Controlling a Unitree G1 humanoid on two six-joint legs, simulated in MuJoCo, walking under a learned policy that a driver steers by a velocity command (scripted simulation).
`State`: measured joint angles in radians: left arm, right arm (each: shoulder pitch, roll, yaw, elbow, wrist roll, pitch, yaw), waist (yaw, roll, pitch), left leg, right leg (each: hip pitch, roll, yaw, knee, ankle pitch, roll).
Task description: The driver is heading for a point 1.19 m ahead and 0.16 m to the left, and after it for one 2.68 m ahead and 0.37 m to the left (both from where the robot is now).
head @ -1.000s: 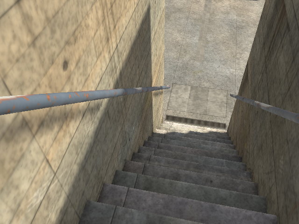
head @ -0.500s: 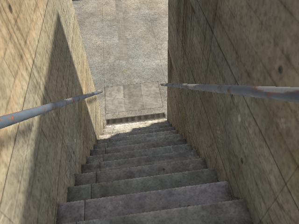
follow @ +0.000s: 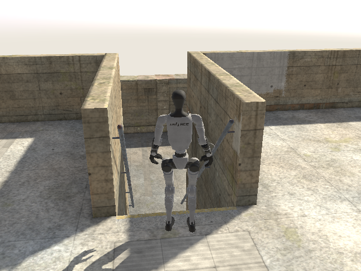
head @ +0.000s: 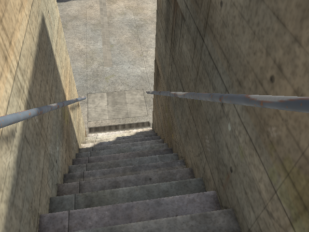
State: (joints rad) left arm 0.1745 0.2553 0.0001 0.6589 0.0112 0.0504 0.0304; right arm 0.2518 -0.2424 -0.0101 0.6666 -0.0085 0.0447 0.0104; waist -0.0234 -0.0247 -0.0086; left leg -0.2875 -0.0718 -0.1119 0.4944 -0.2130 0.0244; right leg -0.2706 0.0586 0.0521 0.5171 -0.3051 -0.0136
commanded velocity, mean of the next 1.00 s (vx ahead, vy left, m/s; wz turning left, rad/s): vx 0.36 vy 0.00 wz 0.21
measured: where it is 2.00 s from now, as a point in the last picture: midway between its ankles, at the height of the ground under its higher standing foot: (141, 223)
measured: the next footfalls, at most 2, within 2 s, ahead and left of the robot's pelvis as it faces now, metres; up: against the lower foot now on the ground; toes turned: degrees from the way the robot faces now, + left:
left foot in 0.42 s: +0.09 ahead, +0.12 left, +0.00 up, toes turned +15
right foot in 1.08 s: +0.40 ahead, +0.00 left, -0.21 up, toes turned +10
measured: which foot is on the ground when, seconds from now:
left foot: down 0.00-0.12, up 0.14-0.40, down 0.42-1.00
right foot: down 0.00-0.44, up 0.46-1.00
